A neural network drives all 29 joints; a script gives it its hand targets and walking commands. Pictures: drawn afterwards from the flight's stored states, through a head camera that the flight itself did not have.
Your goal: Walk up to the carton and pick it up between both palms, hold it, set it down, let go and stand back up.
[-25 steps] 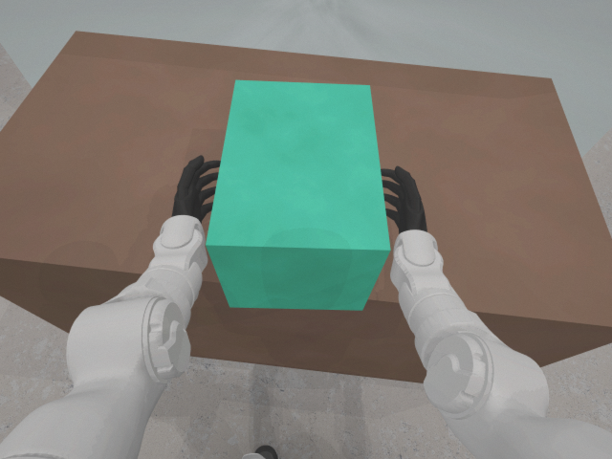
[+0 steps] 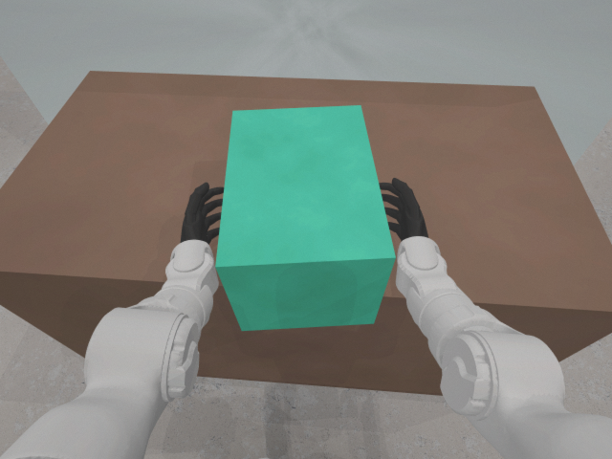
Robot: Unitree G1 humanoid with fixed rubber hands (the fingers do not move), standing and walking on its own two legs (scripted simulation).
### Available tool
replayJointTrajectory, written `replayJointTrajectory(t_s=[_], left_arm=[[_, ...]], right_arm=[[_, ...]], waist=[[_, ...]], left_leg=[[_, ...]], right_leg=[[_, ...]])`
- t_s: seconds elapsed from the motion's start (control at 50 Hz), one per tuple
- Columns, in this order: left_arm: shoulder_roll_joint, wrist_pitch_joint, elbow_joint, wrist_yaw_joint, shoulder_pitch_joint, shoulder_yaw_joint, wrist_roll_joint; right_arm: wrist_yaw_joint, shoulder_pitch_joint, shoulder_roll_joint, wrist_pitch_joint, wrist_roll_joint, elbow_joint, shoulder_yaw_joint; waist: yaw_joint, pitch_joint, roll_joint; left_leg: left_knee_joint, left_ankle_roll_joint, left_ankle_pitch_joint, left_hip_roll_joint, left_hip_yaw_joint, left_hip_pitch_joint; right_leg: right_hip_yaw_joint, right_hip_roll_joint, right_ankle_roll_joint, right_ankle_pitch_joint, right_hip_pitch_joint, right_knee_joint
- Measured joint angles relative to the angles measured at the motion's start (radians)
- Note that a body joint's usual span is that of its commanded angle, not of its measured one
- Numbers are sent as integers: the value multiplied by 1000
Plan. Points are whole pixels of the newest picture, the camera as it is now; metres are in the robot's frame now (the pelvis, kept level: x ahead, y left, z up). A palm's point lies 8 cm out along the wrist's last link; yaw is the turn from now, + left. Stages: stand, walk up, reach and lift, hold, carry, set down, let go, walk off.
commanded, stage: reach and lift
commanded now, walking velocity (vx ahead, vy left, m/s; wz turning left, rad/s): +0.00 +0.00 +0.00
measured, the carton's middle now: (302, 215) +0.48 +0.05 -0.01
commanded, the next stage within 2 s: none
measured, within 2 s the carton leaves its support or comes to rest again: leaves its support in 0.02 s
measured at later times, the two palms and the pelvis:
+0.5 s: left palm (171, 191) +0.40 +0.20 +0.13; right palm (423, 189) +0.41 -0.10 +0.13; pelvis -0.01 +0.01 +0.01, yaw +2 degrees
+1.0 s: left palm (197, 189) +0.39 +0.16 +0.15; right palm (461, 191) +0.39 -0.14 +0.15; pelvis +0.01 -0.01 +0.03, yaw +2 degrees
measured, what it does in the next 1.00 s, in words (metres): stands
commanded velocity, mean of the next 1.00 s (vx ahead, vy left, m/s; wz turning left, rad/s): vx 0.00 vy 0.00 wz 0.00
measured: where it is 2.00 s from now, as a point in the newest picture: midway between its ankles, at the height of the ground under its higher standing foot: outside the picture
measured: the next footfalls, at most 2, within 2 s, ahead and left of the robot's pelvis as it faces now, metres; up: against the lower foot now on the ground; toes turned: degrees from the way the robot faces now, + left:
none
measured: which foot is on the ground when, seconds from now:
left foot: down 0.00-1.00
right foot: down 0.00-1.00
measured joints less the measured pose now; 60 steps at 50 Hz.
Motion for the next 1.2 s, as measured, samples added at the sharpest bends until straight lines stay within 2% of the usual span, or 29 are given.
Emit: replayJointTrajectory(t_s=[0.2, 0.3, 0.38, 0.5, 0.62, 0.78, 0.9, 0.98, 1.08, 1.2], left_arm=[[10, 69, -35, 7, -28, -71, -58], [20, 146, -166, 25, -15, -89, -48], [22, 211, -230, 29, -24, -57, -13], [18, 315, -299, 30, -26, 15, 77], [-9, 396, -398, 30, 41, 85, 168], [-58, 477, -598, 48, 185, 102, 211], [-96, 562, -758, 54, 248, 118, 243], [-125, 626, -872, 38, 278, 141, 277], [-151, 697, -1005, 10, 316, 179, 323], [-154, 774, -1093, -47, 337, 226, 378]], right_arm=[[2, -31, -11, 75, 66, -37, 48], [2, -25, -16, 132, 160, -132, 96], [2, -26, -18, 179, 187, -186, 95], [6, -29, -8, 257, 160, -227, 52], [16, 6, 3, 309, 145, -260, 39], [26, 88, -3, 326, 185, -319, 104], [28, 150, -20, 351, 232, -404, 170], [21, 190, -38, 392, 270, -492, 221], [-9, 225, -50, 449, 304, -600, 286], [-35, 216, -35, 503, 303, -632, 313]], waist=[[-14, -7, -6], [-21, 6, -3], [-24, 20, -6], [-32, 75, -20], [-34, 120, -43], [-36, 137, -58], [-39, 154, -50], [-36, 169, -40], [-36, 182, -33], [-39, 206, -51]], left_leg=[[20, 3, 8, -8, -12, 10], [10, 4, 15, -16, -22, 45], [-13, 6, 22, -25, -27, 97], [-82, 6, 38, -40, -32, 230], [-163, 1, 54, -47, -29, 365], [-234, -11, 66, -45, -29, 463], [-271, -20, 78, -44, -33, 511], [-294, -25, 87, -44, -36, 546], [-316, -31, 95, -44, -39, 590], [-332, -37, 99, -46, -46, 645]], right_leg=[[0, -4, 0, -4, 8, 33], [-3, -6, 4, 3, 50, 19], [-2, -8, 7, 9, 103, -6], [5, -9, 10, 27, 241, -80], [15, -6, 10, 51, 379, -174], [23, 2, 3, 75, 482, -264], [25, 7, -5, 84, 526, -294], [27, 10, -9, 86, 554, -305], [28, 12, -14, 82, 590, -308], [25, 13, -20, 71, 636, -301]])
